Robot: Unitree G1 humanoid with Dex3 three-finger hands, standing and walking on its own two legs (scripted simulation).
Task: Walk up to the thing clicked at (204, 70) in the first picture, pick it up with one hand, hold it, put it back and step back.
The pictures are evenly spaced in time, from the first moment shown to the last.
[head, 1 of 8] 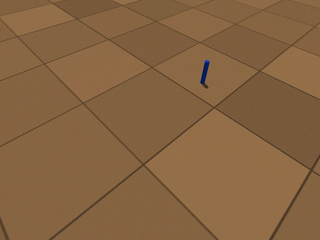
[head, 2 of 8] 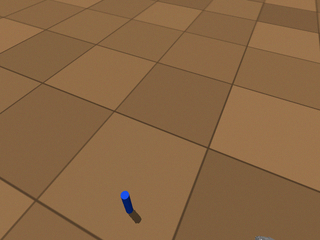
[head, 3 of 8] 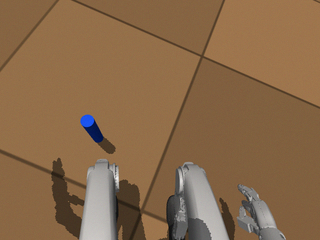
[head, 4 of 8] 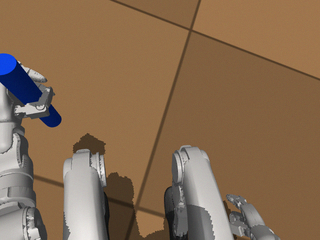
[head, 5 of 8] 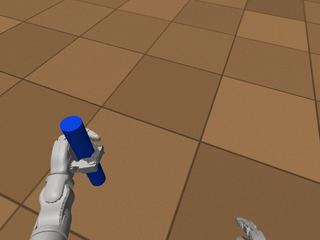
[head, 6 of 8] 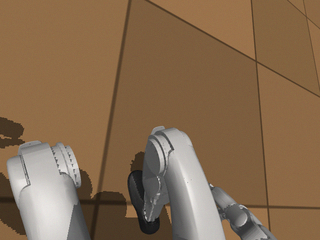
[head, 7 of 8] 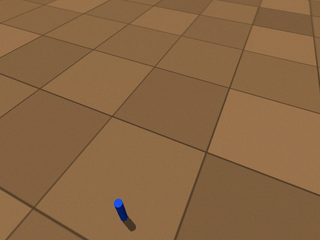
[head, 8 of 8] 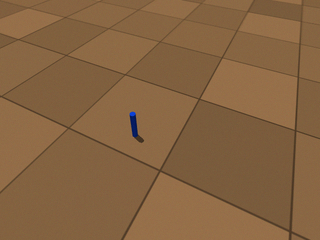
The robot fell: no
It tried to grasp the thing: yes
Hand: left
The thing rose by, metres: 0.65
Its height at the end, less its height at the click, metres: +0.00
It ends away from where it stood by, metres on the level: 0.03
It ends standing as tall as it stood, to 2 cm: yes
